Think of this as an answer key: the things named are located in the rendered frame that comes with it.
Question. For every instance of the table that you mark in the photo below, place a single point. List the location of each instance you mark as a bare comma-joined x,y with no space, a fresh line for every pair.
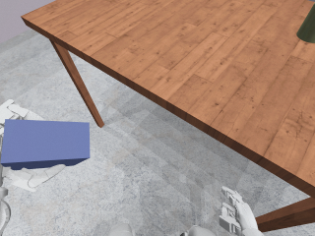
234,69

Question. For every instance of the sponge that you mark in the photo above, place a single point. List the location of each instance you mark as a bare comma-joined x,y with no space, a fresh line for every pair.
35,144

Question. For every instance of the right robot hand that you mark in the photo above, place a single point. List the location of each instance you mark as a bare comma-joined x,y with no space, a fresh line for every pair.
240,217

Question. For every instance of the robot left thigh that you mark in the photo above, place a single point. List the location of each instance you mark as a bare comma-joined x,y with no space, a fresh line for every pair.
121,229

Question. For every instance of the left robot hand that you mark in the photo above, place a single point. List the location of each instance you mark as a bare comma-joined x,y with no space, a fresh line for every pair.
25,178

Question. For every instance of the robot left forearm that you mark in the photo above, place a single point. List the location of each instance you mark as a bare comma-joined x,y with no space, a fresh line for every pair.
5,210

